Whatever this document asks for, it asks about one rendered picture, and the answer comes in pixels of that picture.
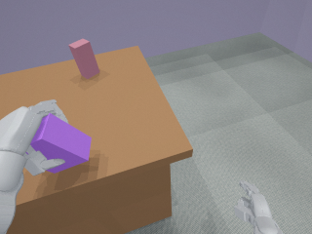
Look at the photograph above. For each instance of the left robot hand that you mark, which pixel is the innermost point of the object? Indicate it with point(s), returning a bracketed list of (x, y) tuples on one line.
[(18, 129)]

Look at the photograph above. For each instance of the right robot forearm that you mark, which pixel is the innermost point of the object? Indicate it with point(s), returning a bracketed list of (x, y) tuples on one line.
[(265, 225)]

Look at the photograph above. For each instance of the left robot forearm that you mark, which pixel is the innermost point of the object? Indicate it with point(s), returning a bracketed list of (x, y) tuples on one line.
[(11, 182)]

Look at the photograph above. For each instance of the right robot hand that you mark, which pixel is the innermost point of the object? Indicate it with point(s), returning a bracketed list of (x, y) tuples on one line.
[(247, 210)]

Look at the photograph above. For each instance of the sponge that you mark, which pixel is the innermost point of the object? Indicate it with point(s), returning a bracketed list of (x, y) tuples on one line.
[(56, 139)]

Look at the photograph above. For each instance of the table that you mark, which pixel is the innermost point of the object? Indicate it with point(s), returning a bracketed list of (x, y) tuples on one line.
[(126, 184)]

